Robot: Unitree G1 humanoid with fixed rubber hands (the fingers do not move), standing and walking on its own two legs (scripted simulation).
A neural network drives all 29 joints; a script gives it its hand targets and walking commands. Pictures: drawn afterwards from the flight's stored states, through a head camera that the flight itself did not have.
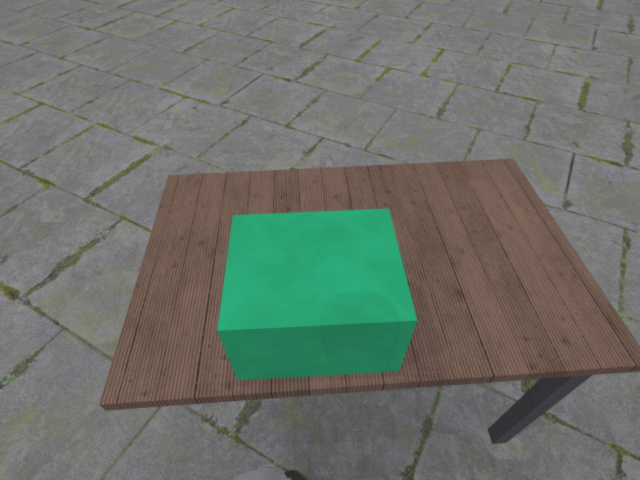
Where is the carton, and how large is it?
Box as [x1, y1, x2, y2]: [217, 209, 416, 379]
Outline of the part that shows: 388,209 233,215 217,331 237,379 399,370 416,322 416,317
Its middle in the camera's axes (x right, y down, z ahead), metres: -0.01 +0.09 +0.66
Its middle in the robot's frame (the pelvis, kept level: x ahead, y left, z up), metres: +0.44 +0.03 -0.08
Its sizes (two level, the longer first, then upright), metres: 0.274 0.225 0.168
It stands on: a table, 0.59 m high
